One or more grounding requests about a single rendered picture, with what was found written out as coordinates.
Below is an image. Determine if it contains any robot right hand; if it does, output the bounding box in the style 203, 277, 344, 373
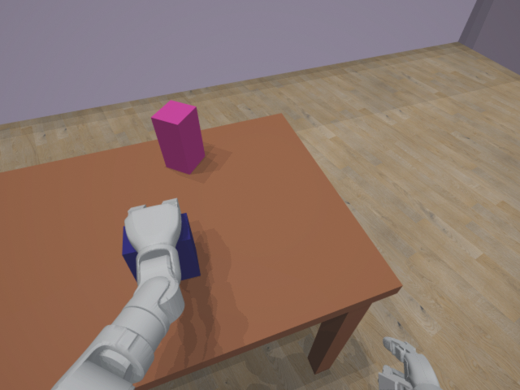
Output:
378, 336, 440, 390

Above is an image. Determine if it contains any left robot upper arm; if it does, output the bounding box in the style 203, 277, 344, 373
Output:
60, 360, 135, 390

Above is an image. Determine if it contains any robot left forearm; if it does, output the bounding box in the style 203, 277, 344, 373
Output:
50, 244, 184, 390

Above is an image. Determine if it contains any sponge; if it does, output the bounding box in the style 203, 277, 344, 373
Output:
122, 213, 201, 282

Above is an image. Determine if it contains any robot left hand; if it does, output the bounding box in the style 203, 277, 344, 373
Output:
124, 198, 181, 253

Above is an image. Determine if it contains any table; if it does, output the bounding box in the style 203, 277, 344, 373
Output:
0, 113, 403, 390

